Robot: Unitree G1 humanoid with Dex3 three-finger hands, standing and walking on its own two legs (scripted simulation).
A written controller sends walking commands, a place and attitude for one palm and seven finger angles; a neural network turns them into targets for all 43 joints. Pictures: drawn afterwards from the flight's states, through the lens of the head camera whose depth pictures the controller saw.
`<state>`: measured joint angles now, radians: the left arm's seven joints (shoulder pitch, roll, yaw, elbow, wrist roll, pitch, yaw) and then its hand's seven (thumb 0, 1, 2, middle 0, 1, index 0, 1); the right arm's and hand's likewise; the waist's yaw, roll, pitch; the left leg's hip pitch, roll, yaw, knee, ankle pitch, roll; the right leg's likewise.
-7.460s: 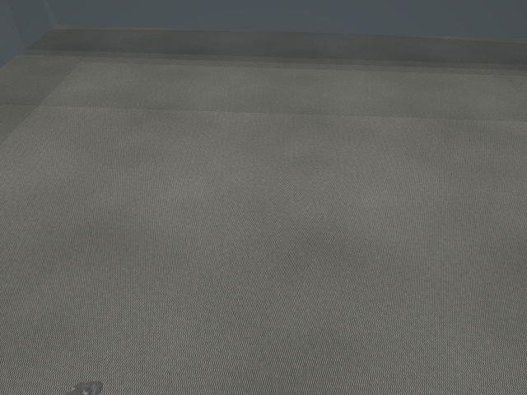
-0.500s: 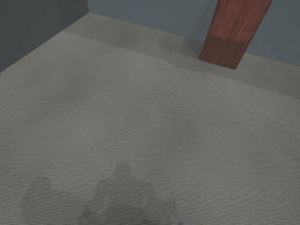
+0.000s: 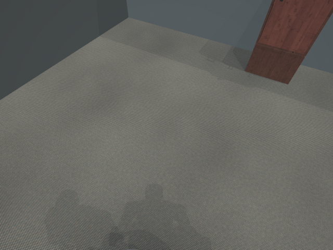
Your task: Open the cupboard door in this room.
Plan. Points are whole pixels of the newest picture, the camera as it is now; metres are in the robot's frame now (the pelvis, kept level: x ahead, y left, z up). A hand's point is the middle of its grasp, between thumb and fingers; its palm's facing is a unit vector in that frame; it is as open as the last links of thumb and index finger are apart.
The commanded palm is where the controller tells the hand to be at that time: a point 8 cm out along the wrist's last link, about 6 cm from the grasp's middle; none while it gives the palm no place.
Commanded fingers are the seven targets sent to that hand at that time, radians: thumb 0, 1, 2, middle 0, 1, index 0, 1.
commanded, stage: turn or walk to find it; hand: left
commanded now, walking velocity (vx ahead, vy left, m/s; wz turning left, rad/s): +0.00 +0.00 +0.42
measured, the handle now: out of the picture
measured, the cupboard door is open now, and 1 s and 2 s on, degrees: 0 0 0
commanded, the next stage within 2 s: stand and wait in 0.16 s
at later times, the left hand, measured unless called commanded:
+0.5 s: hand out of the picture +0.03 +0.20 -0.16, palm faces +0.13 -0.96 -0.26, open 7.4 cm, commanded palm none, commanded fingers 0.00 0.90 0.90 -0.20 -0.30 -0.20 -0.30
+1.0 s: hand out of the picture +0.04 +0.20 -0.17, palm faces +0.02 -0.97 -0.23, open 7.4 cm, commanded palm none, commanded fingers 0.00 0.90 0.90 -0.20 -0.30 -0.20 -0.30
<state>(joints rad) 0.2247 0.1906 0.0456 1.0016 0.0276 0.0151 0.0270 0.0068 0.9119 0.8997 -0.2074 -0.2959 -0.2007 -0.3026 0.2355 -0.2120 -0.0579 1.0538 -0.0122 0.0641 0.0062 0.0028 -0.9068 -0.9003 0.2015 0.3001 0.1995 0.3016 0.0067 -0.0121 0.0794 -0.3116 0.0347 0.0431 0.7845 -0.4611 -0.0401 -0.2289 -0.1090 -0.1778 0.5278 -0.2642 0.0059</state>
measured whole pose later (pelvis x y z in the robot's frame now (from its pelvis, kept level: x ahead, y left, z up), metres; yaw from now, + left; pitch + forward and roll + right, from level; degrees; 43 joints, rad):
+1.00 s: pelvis -0.01 +0.00 +0.00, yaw -2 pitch -1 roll +1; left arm 0.19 0.21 0.06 1.05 0.01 0.05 0.01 0.01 0.91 0.90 -0.20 -0.30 -0.20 -0.30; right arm 0.23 -0.18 -0.04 1.08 -0.03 0.01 -0.04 0.00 -0.90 -0.90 0.20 0.30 0.20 0.30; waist 0.00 -0.01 0.07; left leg -0.22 0.07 0.12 0.53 -0.29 -0.01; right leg -0.28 -0.01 -0.03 0.68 -0.40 0.01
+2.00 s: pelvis -0.03 +0.00 +0.01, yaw +0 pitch -2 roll +0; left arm 0.30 0.15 0.01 1.15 0.01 -0.01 0.03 0.01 0.90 0.90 -0.20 -0.30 -0.20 -0.30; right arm 0.29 -0.16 -0.01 1.15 -0.01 -0.01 -0.02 0.00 -0.91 -0.90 0.20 0.30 0.20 0.30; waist 0.01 0.00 0.03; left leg -0.16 0.05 0.08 0.40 -0.20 -0.02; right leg -0.15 -0.02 -0.08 0.40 -0.21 -0.01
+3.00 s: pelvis -0.02 +0.01 +0.00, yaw -5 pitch -1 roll +0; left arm 0.20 0.19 0.01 1.09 0.01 0.00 0.02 0.01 0.91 0.90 -0.21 -0.30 -0.20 -0.30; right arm 0.24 -0.17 -0.02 1.13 -0.01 -0.01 -0.01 0.00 -0.90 -0.90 0.20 0.30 0.20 0.30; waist -0.01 0.00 0.05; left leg -0.18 0.07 0.15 0.47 -0.27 -0.01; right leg -0.20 -0.01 -0.01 0.48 -0.26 0.00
